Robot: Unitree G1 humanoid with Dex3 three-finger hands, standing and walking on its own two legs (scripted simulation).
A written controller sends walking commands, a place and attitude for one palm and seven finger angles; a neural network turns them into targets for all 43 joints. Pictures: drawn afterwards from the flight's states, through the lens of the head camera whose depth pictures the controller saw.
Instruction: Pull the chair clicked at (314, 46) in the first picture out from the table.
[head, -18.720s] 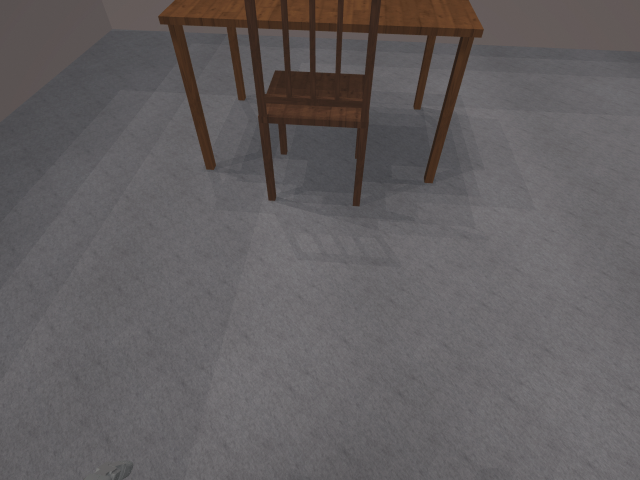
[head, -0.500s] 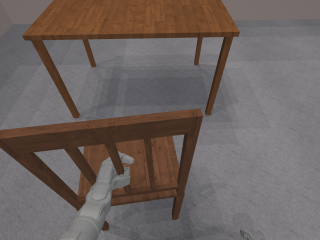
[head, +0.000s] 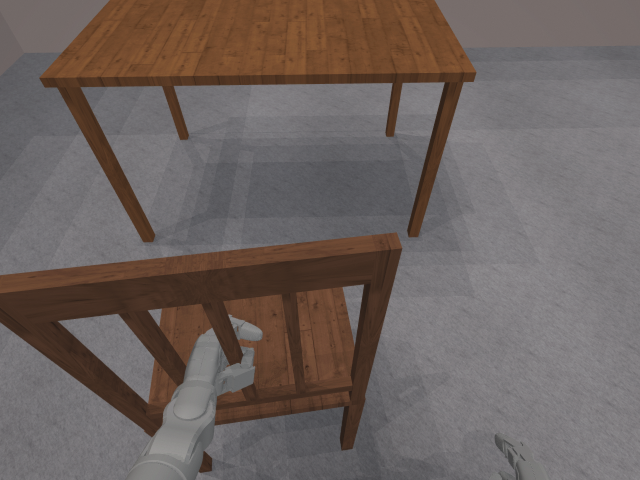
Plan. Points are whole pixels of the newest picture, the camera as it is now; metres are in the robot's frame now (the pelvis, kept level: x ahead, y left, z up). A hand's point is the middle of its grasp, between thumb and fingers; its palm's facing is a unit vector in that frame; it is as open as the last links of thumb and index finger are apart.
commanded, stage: open the thumb and straighten the fingers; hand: left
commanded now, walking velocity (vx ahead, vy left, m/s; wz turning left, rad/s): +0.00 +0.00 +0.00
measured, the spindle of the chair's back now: (235, 356) +0.30 +0.14 -0.07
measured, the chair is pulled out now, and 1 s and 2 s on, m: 0.62 0.62 0.62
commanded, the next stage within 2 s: draw the fingers out of the gap in 0.78 s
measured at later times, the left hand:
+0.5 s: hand (241, 361) +0.29 +0.13 -0.06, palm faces -0.03 -0.99 -0.13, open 13.5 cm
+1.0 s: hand (235, 372) +0.27 +0.13 -0.07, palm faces -0.02 -0.99 -0.12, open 17.4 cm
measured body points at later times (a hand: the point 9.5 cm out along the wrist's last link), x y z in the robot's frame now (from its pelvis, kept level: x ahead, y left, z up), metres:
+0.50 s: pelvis +0.00 +0.01 -0.03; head +0.04 +0.00 +0.42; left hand +0.28 +0.18 -0.05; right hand +0.13 -0.24 -0.13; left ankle -0.02 +0.14 -0.74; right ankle +0.04 -0.12 -0.74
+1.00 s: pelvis +0.02 +0.01 -0.04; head +0.06 +0.01 +0.41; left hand +0.27 +0.19 -0.06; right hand +0.18 -0.23 -0.12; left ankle -0.02 +0.14 -0.74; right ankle +0.04 -0.12 -0.74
